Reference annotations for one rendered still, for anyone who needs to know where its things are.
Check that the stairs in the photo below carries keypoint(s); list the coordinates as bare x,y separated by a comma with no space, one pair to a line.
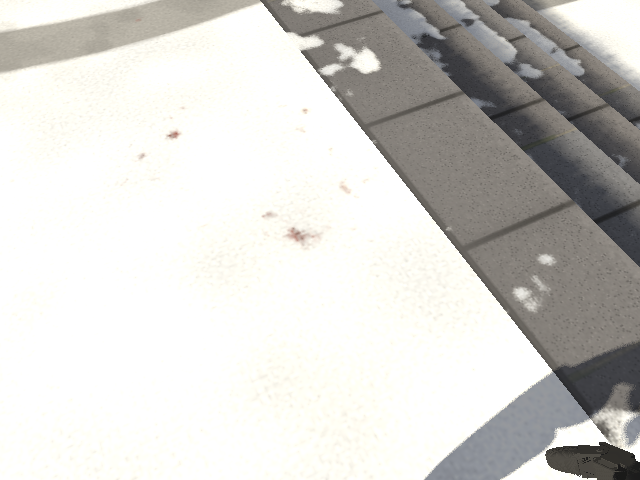
577,119

